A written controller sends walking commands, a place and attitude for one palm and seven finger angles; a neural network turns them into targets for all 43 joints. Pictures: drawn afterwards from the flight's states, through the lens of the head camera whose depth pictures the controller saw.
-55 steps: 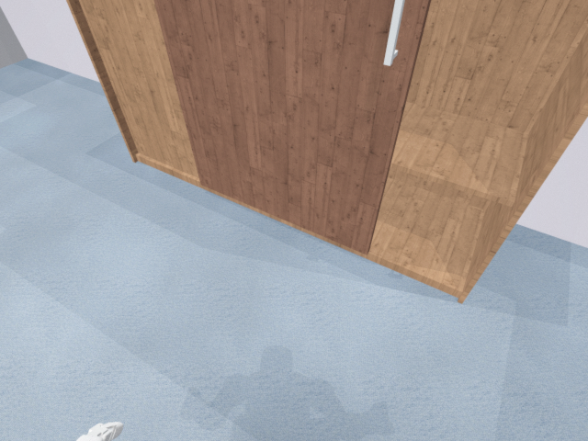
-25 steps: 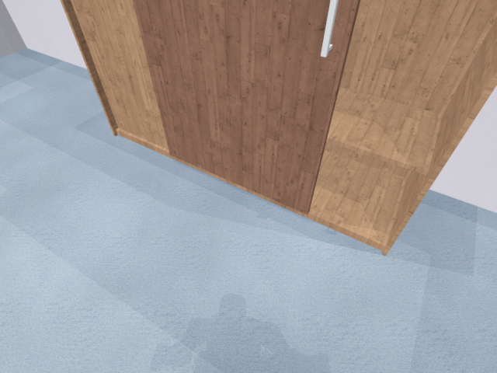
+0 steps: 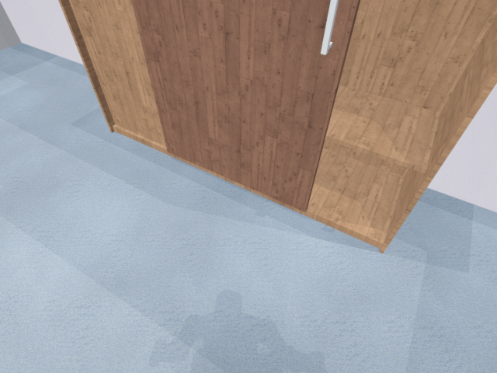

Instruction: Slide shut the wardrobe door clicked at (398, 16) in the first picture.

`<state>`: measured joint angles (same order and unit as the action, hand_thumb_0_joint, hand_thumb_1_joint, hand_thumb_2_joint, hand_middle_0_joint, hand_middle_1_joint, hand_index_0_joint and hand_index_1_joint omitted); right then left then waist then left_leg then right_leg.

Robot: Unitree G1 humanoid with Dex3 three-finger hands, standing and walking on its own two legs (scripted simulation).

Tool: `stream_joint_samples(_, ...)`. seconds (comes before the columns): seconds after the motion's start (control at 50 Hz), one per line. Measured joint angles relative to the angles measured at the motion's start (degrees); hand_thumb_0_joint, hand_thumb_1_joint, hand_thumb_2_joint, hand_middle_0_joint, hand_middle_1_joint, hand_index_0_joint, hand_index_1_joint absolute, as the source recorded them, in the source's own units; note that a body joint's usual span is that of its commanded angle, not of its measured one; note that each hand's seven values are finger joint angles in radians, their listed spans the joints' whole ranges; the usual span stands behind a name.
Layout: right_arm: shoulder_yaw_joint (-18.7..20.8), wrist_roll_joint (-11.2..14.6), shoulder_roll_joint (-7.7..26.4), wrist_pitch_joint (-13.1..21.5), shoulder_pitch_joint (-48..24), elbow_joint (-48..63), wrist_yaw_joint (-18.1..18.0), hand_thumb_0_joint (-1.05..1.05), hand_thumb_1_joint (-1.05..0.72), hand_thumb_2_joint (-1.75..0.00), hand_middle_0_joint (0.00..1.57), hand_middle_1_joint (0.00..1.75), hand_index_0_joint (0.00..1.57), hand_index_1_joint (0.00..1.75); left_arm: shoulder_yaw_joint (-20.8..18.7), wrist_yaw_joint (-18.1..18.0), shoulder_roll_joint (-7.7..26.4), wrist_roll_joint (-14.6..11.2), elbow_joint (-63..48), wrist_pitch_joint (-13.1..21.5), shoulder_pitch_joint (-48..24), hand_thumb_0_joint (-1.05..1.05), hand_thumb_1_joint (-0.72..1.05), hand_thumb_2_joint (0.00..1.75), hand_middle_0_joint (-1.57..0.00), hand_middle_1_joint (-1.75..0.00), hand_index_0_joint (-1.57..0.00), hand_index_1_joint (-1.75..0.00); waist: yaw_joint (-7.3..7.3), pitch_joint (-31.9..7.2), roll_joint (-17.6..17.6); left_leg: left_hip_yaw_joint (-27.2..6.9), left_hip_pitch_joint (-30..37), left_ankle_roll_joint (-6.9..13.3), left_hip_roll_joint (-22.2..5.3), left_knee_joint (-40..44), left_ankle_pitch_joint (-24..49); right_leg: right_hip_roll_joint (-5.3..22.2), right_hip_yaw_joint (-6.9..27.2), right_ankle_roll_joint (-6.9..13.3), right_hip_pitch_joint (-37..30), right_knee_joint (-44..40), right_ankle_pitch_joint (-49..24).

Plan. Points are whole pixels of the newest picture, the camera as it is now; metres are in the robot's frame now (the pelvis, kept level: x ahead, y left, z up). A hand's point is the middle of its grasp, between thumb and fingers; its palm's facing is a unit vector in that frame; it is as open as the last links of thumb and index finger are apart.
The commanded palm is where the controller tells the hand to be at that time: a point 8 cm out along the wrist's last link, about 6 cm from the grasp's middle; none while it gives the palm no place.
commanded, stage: look at it before walking up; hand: left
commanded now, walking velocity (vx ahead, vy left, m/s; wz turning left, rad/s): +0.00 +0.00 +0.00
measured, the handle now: (334, 12) +0.99 -0.19 +0.19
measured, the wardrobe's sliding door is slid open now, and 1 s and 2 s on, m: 0.39 0.39 0.39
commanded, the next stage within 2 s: walk to a spot facing it in 0.34 s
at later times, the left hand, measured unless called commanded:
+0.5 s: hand out of the picture +0.09 +0.25 -0.15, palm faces -0.02 -0.94 -0.34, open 7.4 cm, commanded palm none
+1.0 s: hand out of the picture +0.14 +0.24 -0.18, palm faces +0.11 -0.98 -0.15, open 7.4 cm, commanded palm none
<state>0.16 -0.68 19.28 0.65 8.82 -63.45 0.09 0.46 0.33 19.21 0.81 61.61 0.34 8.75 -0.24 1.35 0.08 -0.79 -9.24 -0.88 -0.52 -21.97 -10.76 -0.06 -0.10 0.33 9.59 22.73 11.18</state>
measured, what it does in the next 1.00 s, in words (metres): walks ahead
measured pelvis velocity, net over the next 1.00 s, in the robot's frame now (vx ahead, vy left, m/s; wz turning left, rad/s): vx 0.15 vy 0.06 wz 0.10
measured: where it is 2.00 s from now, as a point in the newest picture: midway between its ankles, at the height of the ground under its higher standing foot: outside the picture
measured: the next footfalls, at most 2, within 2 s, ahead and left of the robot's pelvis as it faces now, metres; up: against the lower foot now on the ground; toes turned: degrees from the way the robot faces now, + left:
right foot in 1.20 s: +0.40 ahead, -0.03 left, +0.00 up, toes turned -5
left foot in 1.68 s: +0.35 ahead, +0.19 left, +0.00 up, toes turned -13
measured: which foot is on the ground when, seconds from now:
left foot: down 0.00-1.00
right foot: down 0.00-0.76, up 0.78-1.00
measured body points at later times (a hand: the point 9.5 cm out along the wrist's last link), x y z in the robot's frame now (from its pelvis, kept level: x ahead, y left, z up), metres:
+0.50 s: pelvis +0.02 +0.00 +0.00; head +0.02 +0.00 +0.45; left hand +0.09 +0.30 -0.13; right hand +0.10 -0.29 -0.13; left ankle +0.01 +0.13 -0.74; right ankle +0.01 -0.12 -0.74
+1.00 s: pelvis +0.15 +0.06 +0.00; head +0.17 +0.08 +0.45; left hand +0.13 +0.29 -0.17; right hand +0.08 -0.15 -0.15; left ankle +0.06 +0.13 -0.74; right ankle +0.19 -0.07 -0.67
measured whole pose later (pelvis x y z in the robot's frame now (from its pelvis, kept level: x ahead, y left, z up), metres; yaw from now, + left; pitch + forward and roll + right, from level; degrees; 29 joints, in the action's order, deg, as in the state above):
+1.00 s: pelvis +0.15 +0.06 +0.00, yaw +6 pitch +0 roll +0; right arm 0.0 -0.7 5.3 4.3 27.0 -65.5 -1.7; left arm -2.0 0.8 10.7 1.6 61.4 0.3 17.0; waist -0.8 2.3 2.3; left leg 4.1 -0.5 3.1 1.7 -18.3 -17.6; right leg 4.7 -3.6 -0.3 32.1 62.0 16.2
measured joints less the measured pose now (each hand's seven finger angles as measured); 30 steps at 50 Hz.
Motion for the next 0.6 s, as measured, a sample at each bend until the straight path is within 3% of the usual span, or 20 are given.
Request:
stream_joint_samples(0.5,-0.2,0.1,-0.1,0.1,-2.1,0.3,-0.3,0.00,-0.91,-0.90,0.20,0.30,0.21,0.30,0.0,-0.4,0.2,0.0,0.1,0.0,-0.6,0.00,0.90,0.90,-0.20,-0.30,-0.20,-0.30,0.32,0.1,0.0,-0.1,1.2,0.4,0.6,1.0,-0.8,0.6,-0.1,-0.5,-1.3,-0.9,0.9)
stream_joint_samples(0.6,-0.3,-0.6,-1.9,-1.0,1.4,0.6,0.0,0.00,-0.91,-0.90,0.20,0.30,0.20,0.30,-0.3,-0.1,-2.0,0.5,-0.5,-0.6,2.5,0.00,0.90,0.90,-0.20,-0.29,-0.20,-0.30,0.40,-2.4,-0.3,-0.7,-1.4,0.8,0.4,-5.6,-7.2,0.5,-1.2,-0.4,-0.8,1.9,4.1)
